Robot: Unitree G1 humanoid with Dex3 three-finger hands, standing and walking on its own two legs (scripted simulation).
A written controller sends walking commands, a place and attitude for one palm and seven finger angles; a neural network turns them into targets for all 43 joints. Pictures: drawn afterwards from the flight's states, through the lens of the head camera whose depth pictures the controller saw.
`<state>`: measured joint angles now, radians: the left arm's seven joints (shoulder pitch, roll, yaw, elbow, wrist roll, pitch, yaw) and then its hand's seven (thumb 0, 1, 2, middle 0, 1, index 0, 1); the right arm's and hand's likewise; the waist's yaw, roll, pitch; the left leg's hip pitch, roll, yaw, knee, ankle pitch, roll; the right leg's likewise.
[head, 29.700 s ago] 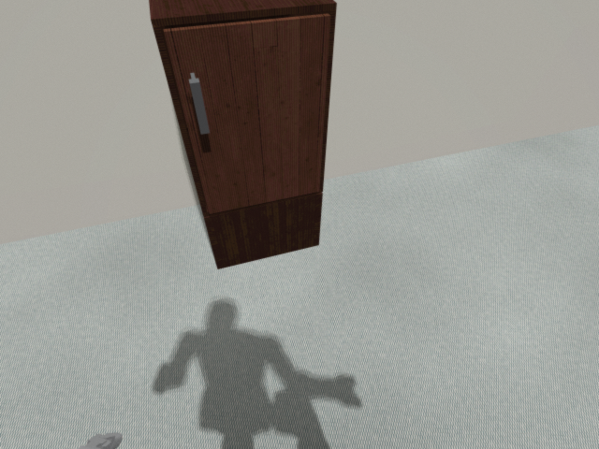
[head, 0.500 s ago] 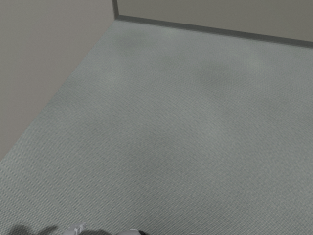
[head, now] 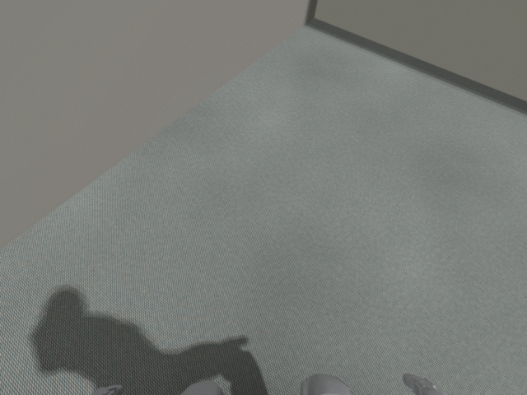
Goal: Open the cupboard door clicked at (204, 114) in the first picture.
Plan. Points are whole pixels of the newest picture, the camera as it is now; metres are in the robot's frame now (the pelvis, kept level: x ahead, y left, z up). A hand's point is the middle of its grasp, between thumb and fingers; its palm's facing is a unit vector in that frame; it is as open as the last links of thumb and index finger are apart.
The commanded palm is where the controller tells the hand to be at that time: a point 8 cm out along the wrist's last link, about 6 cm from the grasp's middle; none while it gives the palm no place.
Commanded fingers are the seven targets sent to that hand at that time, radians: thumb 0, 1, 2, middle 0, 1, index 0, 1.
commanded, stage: turn to face it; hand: left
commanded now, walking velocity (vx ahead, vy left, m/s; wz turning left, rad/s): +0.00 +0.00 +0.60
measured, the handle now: out of the picture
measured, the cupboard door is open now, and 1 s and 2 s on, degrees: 44 44 44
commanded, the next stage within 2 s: none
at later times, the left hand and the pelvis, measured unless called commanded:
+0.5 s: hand out of the picture +0.02 +0.17 -0.17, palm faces +0.32 -0.92 -0.21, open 7.3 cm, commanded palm none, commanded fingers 0.00 0.90 0.90 -0.20 -0.30 -0.20 -0.30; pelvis +0.02 -0.03 +0.00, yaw +20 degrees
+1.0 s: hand out of the picture +0.03 +0.18 -0.14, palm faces +0.54 -0.78 -0.30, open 7.3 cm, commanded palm none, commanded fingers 0.00 0.90 0.90 -0.20 -0.30 -0.20 -0.30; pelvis +0.04 -0.06 +0.00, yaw +36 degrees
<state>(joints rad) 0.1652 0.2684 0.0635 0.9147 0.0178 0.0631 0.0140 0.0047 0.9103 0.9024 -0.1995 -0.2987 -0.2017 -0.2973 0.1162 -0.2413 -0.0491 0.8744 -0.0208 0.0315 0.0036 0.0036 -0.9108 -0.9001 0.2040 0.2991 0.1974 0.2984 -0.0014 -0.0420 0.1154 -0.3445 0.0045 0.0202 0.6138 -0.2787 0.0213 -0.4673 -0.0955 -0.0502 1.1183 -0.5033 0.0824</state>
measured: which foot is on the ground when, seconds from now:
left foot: down 0.00-0.20, up 0.22-0.50, down 0.52-0.94, up 0.96-1.00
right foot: up 0.00-0.18, down 0.20-0.52, up 0.54-0.92, down 0.94-1.00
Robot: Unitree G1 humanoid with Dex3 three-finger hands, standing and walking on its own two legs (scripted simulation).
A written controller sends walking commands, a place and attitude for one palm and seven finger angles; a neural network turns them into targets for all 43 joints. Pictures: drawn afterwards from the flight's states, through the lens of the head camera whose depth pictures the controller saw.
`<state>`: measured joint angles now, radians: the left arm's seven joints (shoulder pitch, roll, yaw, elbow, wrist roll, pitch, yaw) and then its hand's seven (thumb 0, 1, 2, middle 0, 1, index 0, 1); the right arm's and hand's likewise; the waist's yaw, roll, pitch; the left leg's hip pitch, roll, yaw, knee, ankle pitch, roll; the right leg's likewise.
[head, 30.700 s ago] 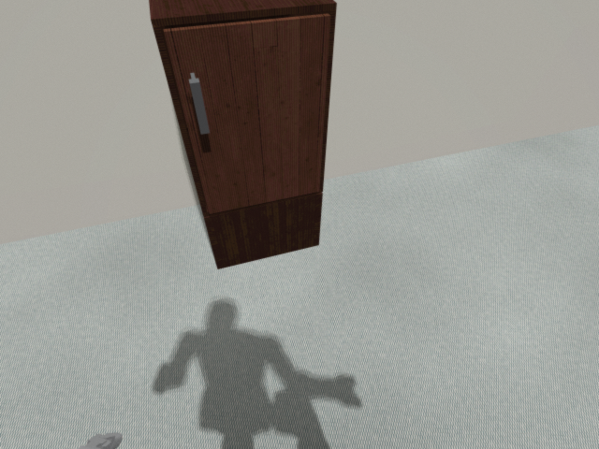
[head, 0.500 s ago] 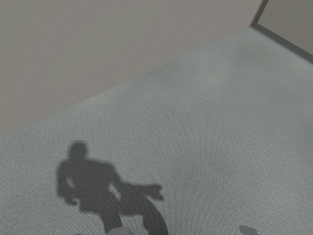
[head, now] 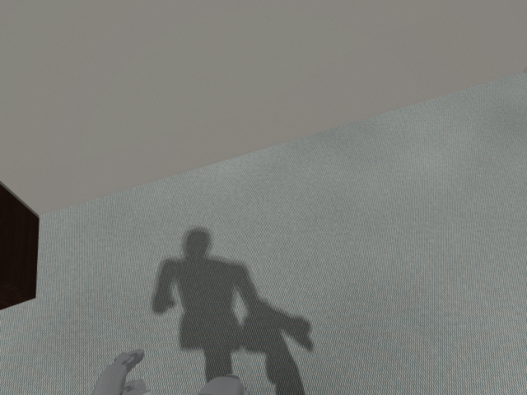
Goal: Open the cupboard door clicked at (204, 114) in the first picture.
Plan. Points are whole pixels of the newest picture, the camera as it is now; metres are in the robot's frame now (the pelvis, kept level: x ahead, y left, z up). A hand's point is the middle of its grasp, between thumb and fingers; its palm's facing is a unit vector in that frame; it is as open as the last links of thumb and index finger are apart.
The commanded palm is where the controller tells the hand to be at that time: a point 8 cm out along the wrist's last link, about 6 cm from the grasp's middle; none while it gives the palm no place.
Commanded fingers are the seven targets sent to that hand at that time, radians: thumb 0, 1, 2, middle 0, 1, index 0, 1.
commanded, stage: turn to face it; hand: left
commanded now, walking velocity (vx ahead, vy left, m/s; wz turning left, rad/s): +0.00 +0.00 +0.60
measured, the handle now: out of the picture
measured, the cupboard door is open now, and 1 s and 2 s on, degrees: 44 44 44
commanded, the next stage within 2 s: take the last steps up to it in 1.66 s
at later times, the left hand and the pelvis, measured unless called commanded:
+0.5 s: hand out of the picture +0.02 +0.25 -0.16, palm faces +0.33 -0.91 -0.26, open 7.4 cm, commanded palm none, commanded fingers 0.00 0.90 0.90 -0.20 -0.30 -0.20 -0.30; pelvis +0.01 +0.01 +0.00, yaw +19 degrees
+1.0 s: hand out of the picture -0.05 +0.19 -0.18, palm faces +0.62 -0.76 -0.20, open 7.3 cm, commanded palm none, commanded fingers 0.00 0.90 0.90 -0.20 -0.30 -0.20 -0.30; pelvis +0.02 +0.00 -0.01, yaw +39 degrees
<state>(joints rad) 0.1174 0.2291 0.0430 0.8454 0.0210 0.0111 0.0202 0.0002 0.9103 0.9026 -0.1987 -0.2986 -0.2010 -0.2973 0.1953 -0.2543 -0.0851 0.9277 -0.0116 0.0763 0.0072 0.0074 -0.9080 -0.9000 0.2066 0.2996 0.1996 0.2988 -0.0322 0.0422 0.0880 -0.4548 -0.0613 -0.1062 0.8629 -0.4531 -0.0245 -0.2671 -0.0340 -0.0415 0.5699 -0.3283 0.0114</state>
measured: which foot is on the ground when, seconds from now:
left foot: up 0.00-0.26, down 0.28-0.66, up 0.68-0.96, down 0.98-1.00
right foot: down 0.00-0.28, up 0.30-0.64, down 0.66-0.98, up 1.00-1.00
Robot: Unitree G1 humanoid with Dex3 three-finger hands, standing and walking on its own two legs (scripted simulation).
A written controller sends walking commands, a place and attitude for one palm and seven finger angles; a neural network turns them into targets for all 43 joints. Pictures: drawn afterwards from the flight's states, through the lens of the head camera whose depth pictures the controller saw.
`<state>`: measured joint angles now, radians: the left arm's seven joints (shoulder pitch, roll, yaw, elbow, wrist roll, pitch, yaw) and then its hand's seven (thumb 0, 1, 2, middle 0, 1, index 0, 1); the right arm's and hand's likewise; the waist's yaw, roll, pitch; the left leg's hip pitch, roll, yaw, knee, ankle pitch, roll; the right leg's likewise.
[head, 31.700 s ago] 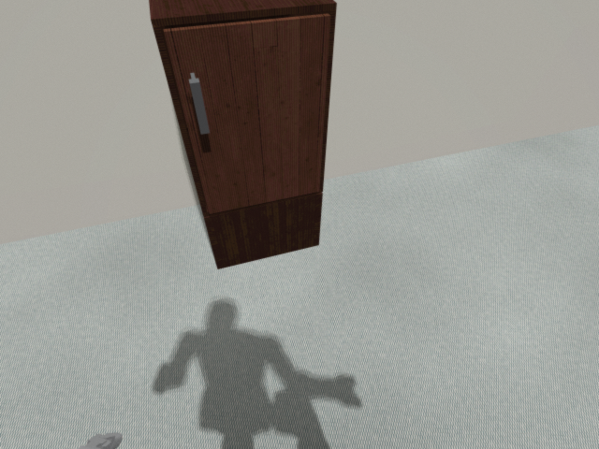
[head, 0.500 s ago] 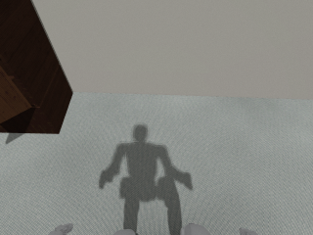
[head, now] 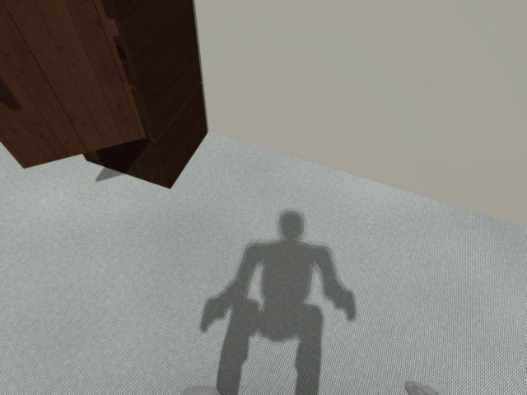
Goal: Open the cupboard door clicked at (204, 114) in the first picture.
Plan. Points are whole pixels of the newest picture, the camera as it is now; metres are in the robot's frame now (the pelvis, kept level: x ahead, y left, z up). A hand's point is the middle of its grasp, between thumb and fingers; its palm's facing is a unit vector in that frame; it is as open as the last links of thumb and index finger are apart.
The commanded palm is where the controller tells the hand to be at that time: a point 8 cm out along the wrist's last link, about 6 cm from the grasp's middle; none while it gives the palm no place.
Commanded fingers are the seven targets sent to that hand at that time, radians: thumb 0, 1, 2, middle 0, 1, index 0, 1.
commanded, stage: turn to face it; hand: left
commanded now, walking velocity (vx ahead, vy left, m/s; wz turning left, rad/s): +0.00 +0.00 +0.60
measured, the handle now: out of the picture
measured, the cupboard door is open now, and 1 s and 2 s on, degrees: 44 44 44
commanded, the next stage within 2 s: take the last steps up to it in 0.66 s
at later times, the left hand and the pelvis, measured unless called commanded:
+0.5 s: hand out of the picture +0.07 +0.18 -0.13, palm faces +0.25 -0.92 -0.29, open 7.3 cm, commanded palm none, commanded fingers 0.00 0.90 0.90 -0.20 -0.30 -0.20 -0.30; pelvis +0.02 -0.04 +0.01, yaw +16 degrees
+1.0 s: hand out of the picture -0.04 +0.21 -0.15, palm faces +0.46 -0.87 -0.19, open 7.4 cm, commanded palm none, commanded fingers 0.00 0.90 0.90 -0.20 -0.30 -0.20 -0.30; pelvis +0.01 +0.01 +0.02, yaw +25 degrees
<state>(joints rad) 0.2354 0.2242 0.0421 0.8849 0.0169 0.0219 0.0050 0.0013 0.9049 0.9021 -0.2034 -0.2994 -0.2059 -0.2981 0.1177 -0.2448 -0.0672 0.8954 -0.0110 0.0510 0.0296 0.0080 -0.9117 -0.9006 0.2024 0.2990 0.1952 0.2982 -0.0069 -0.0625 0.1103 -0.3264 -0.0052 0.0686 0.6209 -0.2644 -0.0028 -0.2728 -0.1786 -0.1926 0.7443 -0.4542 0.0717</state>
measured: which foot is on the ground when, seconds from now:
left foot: down 0.00-0.38, up 0.40-0.74, down 0.76-1.00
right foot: up 0.00-0.36, down 0.38-0.76, up 0.78-1.00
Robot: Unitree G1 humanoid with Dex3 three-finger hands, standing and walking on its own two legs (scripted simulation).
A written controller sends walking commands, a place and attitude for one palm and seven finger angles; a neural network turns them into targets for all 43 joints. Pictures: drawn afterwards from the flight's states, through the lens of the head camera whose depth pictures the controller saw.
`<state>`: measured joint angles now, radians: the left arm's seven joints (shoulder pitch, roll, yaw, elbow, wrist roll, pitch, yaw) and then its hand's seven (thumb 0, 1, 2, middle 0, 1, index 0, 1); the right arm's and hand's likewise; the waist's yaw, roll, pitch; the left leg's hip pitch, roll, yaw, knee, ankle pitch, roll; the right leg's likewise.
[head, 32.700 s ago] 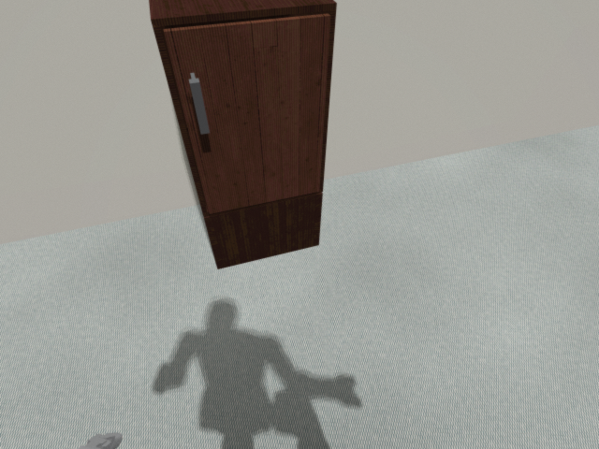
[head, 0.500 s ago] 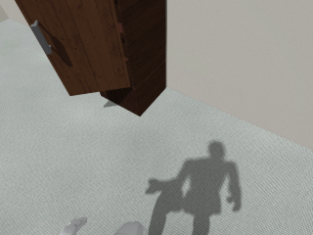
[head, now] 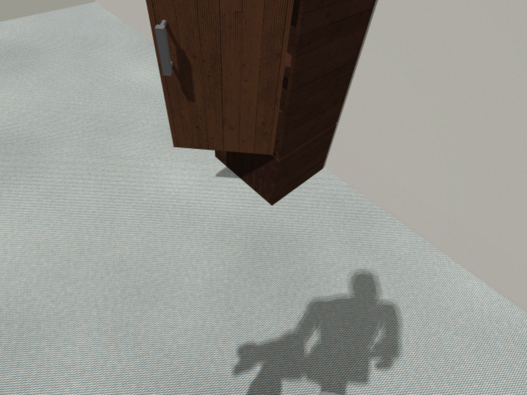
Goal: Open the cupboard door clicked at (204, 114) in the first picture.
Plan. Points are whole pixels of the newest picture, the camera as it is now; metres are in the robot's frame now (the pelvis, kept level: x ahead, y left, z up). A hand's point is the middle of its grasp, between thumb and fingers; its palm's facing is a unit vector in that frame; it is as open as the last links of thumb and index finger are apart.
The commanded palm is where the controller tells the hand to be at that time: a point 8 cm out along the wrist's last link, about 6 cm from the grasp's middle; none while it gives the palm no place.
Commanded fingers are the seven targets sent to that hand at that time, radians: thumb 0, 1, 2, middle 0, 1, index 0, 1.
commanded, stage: take the last steps up to it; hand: left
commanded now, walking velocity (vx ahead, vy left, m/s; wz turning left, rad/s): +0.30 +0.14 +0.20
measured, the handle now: (165, 48) +0.99 +0.38 -0.01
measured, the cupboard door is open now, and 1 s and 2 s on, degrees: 44 44 44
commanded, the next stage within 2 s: come to a stop and stand still in 1.26 s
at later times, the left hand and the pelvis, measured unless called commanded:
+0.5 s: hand out of the picture +0.08 +0.18 -0.17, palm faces +0.16 -0.97 -0.19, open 7.3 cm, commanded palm none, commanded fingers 0.00 0.90 0.90 -0.20 -0.30 -0.20 -0.30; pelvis +0.10 +0.01 +0.00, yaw +7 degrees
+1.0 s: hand (118, 277) +0.33 +0.32 -0.16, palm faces +0.13 -0.97 -0.18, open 7.3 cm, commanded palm none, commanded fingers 0.00 0.90 0.90 -0.20 -0.30 -0.20 -0.30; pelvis +0.26 +0.13 +0.00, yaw +5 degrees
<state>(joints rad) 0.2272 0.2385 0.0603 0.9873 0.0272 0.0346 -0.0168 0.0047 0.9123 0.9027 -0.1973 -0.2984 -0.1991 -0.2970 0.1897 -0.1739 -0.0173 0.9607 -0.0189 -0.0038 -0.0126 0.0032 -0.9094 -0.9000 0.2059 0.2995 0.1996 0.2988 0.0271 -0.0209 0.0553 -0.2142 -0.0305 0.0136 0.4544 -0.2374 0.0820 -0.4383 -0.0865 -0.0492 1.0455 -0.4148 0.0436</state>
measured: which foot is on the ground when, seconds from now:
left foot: down 0.00-0.24, up 0.26-0.62, down 0.64-1.00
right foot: up 0.00-0.22, down 0.24-0.64, up 0.66-1.00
